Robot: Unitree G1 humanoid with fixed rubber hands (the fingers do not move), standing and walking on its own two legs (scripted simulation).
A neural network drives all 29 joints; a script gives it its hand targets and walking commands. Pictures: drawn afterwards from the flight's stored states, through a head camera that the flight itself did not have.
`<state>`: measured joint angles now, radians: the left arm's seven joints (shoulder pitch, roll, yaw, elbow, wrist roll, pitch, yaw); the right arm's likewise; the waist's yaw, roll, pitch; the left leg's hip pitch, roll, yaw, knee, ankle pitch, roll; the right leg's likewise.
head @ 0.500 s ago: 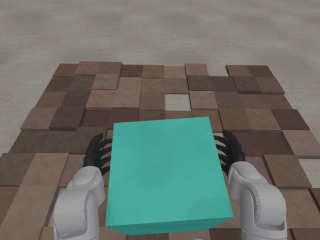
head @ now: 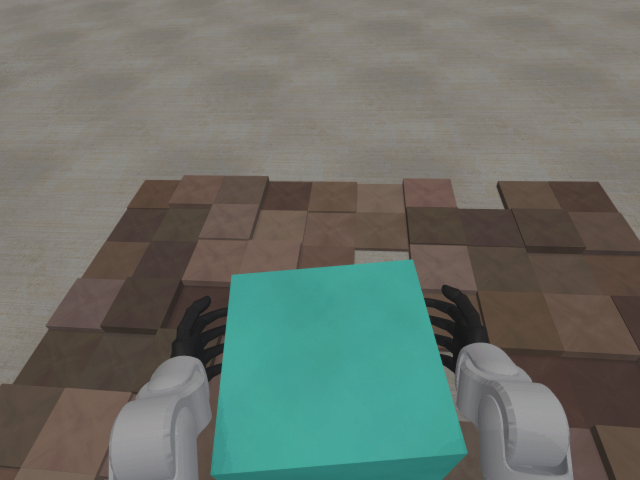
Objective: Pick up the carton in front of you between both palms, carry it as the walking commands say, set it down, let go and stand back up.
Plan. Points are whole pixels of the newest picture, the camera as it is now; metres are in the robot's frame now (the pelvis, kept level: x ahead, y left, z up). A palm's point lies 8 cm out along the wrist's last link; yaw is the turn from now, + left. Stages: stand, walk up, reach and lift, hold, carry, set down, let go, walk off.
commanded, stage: carry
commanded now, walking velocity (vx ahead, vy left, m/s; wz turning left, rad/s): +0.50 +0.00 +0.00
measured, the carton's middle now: (332, 393) +0.24 +0.01 +0.00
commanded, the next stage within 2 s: none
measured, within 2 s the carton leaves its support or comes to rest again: neither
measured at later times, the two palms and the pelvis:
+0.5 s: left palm (229, 177) +0.56 +0.16 +0.11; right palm (419, 167) +0.54 -0.14 +0.12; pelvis +0.27 +0.02 +0.00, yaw -3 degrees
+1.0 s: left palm (262, 138) +0.74 +0.13 +0.07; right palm (412, 129) +0.74 -0.17 +0.07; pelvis +0.41 -0.01 -0.04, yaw +0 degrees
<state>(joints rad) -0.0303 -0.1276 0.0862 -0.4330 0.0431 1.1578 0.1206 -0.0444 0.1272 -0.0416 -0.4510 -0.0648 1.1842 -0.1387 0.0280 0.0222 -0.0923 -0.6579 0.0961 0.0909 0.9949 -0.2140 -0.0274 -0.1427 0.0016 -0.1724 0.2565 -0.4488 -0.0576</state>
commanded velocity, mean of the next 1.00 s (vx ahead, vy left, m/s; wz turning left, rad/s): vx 0.16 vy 0.00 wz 0.00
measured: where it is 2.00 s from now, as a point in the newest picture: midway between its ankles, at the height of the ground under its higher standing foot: (319, 302)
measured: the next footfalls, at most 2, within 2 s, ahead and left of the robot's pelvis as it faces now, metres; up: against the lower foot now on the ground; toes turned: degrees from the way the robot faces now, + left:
left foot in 0.22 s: +0.32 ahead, +0.09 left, -0.01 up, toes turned +8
right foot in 0.56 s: +0.39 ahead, -0.12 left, -0.01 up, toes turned -10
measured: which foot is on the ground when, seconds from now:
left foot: up 0.00-0.20, down 0.22-1.00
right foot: down 0.00-0.24, up 0.26-0.54, down 0.56-1.00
